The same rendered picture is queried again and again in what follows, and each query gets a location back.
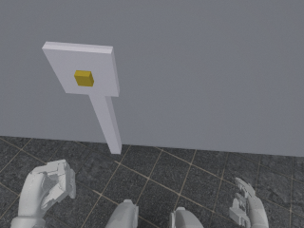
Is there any left robot shin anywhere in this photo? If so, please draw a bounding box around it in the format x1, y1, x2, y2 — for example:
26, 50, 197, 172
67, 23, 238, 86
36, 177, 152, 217
123, 199, 133, 203

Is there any left robot forearm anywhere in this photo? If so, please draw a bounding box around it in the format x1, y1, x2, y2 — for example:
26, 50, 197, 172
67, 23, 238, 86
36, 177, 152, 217
10, 216, 46, 228

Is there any button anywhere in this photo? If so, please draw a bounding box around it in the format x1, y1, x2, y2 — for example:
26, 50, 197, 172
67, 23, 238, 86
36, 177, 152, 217
74, 70, 94, 87

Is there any panel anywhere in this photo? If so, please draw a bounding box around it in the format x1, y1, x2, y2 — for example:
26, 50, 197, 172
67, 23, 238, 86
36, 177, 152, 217
42, 41, 123, 155

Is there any robot left thigh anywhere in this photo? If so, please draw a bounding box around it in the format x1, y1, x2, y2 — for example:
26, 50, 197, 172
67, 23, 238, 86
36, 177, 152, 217
104, 202, 139, 228

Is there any robot left hand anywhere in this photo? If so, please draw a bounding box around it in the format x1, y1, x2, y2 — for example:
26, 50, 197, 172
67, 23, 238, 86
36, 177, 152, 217
18, 159, 76, 219

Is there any robot right hand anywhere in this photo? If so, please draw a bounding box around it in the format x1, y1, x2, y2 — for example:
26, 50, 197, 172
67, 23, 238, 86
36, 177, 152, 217
229, 177, 269, 228

